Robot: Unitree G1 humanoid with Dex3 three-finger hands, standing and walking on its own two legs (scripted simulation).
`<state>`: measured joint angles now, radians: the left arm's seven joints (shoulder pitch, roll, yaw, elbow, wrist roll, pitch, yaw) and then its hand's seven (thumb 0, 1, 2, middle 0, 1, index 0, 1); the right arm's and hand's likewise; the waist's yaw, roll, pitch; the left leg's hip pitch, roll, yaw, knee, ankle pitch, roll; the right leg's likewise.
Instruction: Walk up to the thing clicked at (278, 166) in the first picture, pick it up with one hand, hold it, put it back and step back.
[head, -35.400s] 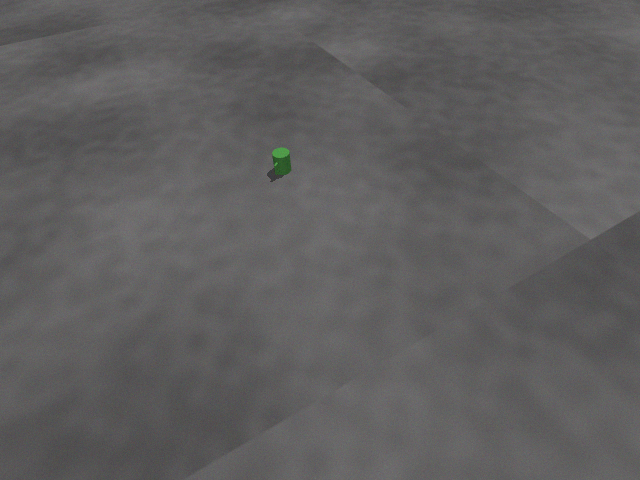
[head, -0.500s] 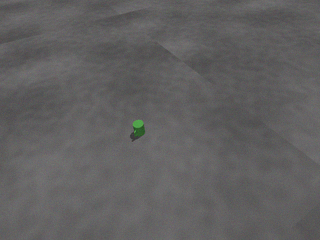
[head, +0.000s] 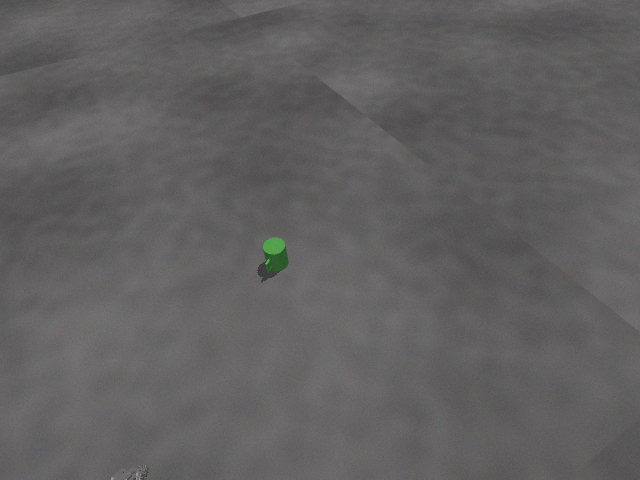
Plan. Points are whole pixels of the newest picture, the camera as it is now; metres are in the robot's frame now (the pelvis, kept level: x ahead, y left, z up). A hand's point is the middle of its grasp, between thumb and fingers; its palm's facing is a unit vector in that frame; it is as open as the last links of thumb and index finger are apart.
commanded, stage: step back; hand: left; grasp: from above
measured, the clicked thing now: (274, 257) +1.02 +0.26 -0.71
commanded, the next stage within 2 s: stand in 0.24 s
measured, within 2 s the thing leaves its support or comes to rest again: neither
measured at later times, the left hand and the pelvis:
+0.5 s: hand out of the picture +0.11 +0.26 -0.14, palm faces +0.00 -0.94 -0.33, open 7.4 cm; pelvis +0.02 +0.01 +0.02, yaw -1 degrees
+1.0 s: hand out of the picture +0.08 +0.26 -0.13, palm faces -0.04 -0.93 -0.35, open 7.4 cm; pelvis +0.01 +0.00 +0.02, yaw -1 degrees
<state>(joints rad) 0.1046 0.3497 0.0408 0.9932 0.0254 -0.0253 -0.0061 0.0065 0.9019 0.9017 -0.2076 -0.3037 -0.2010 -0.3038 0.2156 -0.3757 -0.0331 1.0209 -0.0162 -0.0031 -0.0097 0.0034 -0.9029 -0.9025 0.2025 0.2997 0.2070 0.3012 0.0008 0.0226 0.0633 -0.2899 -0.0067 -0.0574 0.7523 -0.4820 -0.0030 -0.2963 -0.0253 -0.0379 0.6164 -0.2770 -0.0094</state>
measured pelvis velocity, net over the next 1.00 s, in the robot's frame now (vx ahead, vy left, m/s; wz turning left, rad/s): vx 0.01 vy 0.00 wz -0.01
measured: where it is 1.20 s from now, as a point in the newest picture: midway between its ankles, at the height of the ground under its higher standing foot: outside the picture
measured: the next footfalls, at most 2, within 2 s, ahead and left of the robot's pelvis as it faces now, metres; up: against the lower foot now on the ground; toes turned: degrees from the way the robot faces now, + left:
none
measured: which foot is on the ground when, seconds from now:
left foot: down 0.00-1.00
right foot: down 0.00-1.00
